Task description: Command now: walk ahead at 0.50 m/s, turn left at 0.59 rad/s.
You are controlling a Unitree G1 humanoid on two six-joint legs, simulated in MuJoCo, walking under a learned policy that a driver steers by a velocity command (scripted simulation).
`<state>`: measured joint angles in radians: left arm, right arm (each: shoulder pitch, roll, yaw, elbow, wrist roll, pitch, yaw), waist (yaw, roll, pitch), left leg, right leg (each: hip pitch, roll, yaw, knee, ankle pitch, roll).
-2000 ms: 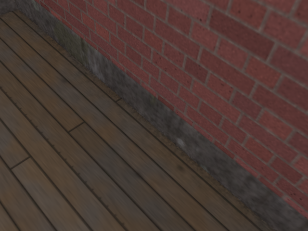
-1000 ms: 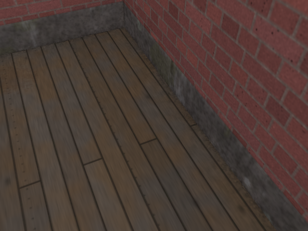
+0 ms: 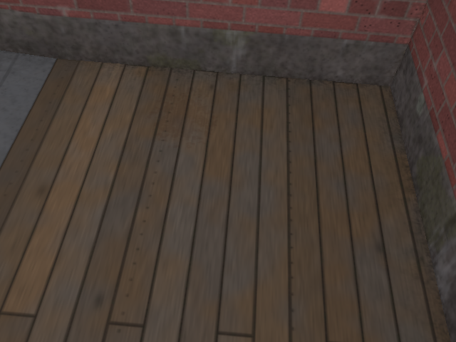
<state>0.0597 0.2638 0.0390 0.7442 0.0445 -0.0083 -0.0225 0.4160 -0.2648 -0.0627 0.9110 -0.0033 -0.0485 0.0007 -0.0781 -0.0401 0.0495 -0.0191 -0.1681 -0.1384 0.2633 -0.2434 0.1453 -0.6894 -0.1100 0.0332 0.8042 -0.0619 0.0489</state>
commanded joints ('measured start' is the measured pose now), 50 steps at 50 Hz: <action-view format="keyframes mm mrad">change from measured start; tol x32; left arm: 1 -160 73 6 -110 -5 -21 -10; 8 321 242 35 6 0 -91 60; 50 -136 94 25 -136 -22 -16 -4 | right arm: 1 88 -154 -31 -26 -6 -4 -13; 27 -262 -131 -5 -211 -30 144 56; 50 117 -170 -42 -71 -19 -4 -2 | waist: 1 -26 90 19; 10 108 -81 -516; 34 1 149 163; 50 -20 153 50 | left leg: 1 72 271 -216 0 498 84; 7 -91 156 -202 454 881 -87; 9 -449 -83 -16 1066 -555 -149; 10 -434 7 -10 1111 -425 -147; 30 -31 126 230 316 -218 -48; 33 -165 507 -644 -205 -840 148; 38 -54 307 -231 -112 -94 61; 50 51 317 -274 7 293 100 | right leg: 1 -60 56 -31 -94 29 -14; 6 388 177 -28 -317 25 -83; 9 1118 -468 432 -212 1310 -329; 21 421 -208 -38 -471 459 -308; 28 289 -248 -25 -606 -593 -166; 31 106 -146 -180 -274 -739 -85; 33 -237 75 -105 213 -544 -6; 50 -31 79 -20 -125 -82 -4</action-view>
